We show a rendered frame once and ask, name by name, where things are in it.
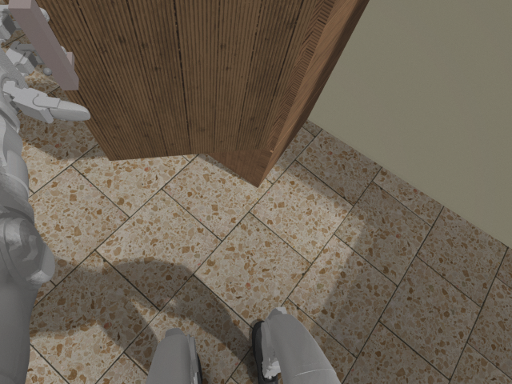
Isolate robot left hand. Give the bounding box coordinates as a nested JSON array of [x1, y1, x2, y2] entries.
[[0, 4, 90, 123]]

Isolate right robot thigh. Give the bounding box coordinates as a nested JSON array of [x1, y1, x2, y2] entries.
[[261, 314, 341, 384]]

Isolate handle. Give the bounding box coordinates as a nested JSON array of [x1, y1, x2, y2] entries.
[[8, 0, 79, 90]]

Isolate left robot upper arm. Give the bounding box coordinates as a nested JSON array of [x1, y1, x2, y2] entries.
[[0, 218, 55, 384]]

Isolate cupboard door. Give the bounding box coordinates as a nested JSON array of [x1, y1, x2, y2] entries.
[[3, 0, 317, 161]]

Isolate left robot forearm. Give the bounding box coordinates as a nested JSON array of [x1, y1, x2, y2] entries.
[[0, 101, 34, 226]]

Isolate robot right foot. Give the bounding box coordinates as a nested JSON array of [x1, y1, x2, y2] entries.
[[252, 321, 278, 384]]

